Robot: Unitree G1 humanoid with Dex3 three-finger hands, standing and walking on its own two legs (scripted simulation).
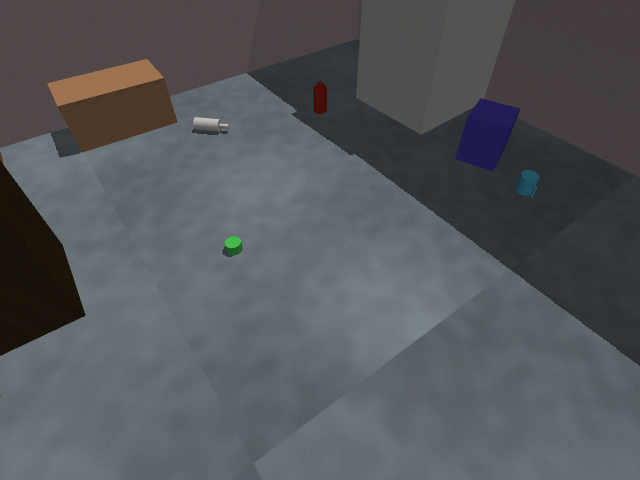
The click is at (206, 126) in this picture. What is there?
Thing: lying bottle
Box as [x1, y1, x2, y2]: [193, 117, 228, 131]
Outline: 193,120 193,125 195,129 220,131 222,127 228,128 228,124 222,124 220,119 195,117
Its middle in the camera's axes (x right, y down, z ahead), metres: -0.63 -0.66 +2.26
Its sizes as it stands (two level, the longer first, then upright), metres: 0.198 0.072 0.072
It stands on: the floor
